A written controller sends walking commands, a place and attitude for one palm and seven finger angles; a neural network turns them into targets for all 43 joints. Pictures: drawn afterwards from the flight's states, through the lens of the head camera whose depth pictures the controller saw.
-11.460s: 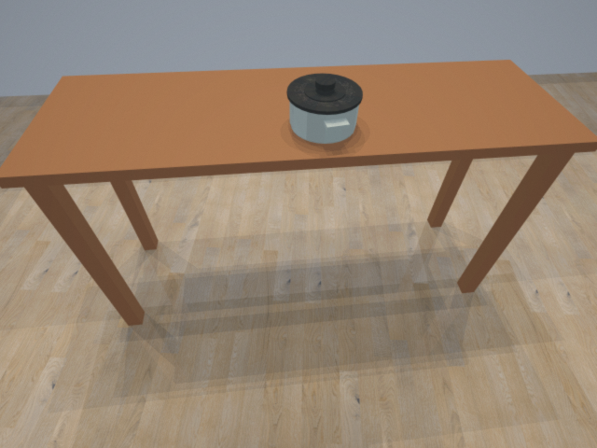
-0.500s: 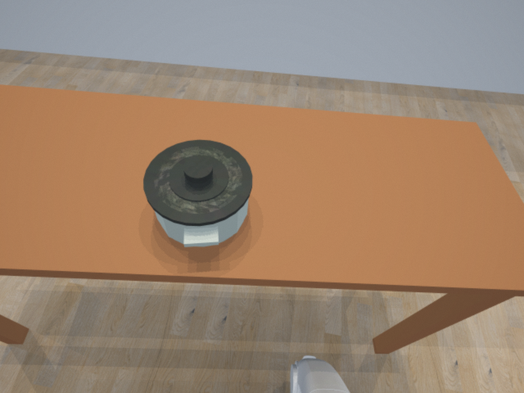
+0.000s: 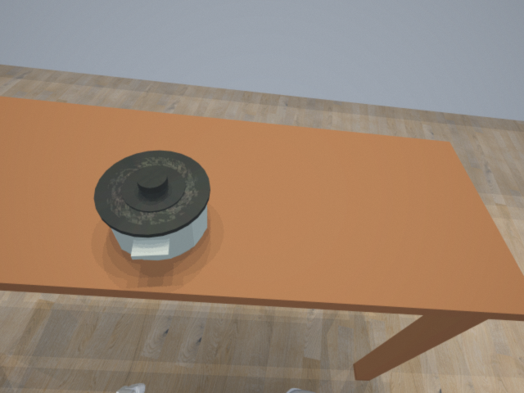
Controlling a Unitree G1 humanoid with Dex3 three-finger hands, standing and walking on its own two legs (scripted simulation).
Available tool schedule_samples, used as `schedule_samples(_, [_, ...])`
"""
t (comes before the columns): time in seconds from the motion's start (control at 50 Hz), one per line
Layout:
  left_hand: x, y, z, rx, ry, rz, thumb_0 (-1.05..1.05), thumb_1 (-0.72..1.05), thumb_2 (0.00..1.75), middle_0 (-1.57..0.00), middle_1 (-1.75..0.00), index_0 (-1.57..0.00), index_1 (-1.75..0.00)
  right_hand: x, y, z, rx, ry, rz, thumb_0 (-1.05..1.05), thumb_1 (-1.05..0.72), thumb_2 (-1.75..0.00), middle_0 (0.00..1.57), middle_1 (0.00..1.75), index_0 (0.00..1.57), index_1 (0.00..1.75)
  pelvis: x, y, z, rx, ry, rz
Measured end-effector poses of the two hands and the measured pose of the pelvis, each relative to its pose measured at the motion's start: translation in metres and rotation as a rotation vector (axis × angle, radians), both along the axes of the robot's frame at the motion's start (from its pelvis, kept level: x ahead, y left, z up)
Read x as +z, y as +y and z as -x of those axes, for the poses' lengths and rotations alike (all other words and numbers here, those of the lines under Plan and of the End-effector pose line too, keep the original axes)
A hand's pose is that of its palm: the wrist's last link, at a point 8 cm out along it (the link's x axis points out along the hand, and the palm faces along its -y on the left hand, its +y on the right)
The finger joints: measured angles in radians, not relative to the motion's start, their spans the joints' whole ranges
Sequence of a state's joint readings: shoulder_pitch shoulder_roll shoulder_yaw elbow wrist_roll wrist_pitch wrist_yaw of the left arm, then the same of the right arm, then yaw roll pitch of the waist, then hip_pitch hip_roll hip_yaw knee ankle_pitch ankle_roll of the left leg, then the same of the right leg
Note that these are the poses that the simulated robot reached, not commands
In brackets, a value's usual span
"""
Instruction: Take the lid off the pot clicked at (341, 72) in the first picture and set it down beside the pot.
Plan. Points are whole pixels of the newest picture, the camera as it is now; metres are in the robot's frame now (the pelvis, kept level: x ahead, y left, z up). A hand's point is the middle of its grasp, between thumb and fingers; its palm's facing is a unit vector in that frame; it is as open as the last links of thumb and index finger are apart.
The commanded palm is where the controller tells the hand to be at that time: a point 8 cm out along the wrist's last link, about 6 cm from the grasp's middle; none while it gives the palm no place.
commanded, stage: shuffle to correct the standing spot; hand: left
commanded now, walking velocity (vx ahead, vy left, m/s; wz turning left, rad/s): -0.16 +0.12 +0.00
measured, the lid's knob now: (152, 179) +0.40 +0.20 +0.09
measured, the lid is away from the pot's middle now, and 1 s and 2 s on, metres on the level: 0.00 0.00 0.00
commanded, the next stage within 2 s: none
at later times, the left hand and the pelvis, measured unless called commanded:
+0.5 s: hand out of the picture -0.17 +0.16 -0.14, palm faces +0.07 -0.96 -0.27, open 7.4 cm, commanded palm none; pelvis -0.10 -0.02 +0.02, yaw +0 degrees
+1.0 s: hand out of the picture -0.15 +0.30 -0.16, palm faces +0.10 -0.97 -0.24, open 7.4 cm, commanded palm none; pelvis -0.18 +0.10 +0.01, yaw +0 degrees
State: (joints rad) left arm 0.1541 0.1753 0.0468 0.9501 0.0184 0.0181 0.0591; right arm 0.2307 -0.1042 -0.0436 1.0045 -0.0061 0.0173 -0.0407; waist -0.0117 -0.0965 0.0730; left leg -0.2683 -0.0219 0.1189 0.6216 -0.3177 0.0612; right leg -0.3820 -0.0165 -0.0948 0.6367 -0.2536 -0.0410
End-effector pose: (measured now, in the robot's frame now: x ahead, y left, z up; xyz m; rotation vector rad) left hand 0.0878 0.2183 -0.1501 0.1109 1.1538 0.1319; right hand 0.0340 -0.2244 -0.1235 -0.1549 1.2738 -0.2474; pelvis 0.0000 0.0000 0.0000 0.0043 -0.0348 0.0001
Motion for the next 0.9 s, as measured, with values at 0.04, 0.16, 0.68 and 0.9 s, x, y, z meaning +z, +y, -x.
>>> schedule_samples(0.04, [0.004, 0.006, 0.017, 0.016, 0.031, -0.017, -0.01, 0.93, 0.9, -0.2, -0.3, -0.2, -0.3, 0.002, 0.001, 0.002, 0.019, -0.005, 0.003, 0.0, -0.94, -0.9, 0.2, 0.3, 0.2, 0.3, 0.003, 0.001, 0.006, -0.003, -0.003, 0.002])
schedule_samples(0.16, [0.016, 0.028, 0.091, 0.086, 0.163, -0.095, 0.0, 0.92, 0.9, -0.2, -0.3, -0.2, -0.3, -0.002, -0.002, -0.001, 0.108, -0.005, -0.024, 0.01, -0.95, -0.9, 0.2, 0.3, 0.2, 0.3, 0.007, -0.001, 0.029, 0.005, 0.038, 0.001])
schedule_samples(0.68, [0.025, 0.021, 0.27, 0.11, 0.235, -0.056, 0.01, 0.9, 0.9, -0.2, -0.3, -0.2, -0.3, 0.009, 0.011, 0.077, 0.155, -0.056, -0.046, 0.01, -0.91, -0.9, 0.19, 0.3, 0.2, 0.3, 0.014, 0.018, 0.141, 0.019, 0.038, -0.032])
schedule_samples(0.9, [0.012, 0.111, 0.25, 0.073, 0.13, -0.069, 0.01, 0.9, 0.9, -0.2, -0.3, -0.2, -0.3, 0.009, 0.079, 0.156, 0.091, -0.078, -0.017, 0.0, -0.93, -0.9, 0.2, 0.3, 0.2, 0.3, 0.008, 0.083, 0.172, 0.002, 0.017, -0.004])
